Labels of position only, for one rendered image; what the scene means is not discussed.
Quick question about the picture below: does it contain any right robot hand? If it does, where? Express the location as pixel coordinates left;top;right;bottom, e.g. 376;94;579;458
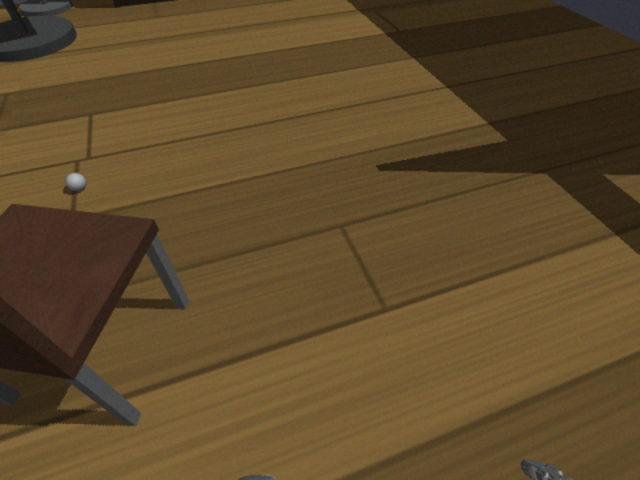
521;459;572;480

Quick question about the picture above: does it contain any ball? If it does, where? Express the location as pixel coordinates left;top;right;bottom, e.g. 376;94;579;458
65;173;87;191

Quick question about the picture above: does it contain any office chair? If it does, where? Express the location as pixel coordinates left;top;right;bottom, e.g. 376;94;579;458
0;0;77;62

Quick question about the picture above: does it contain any chair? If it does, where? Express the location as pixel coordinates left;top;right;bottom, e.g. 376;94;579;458
0;204;189;426

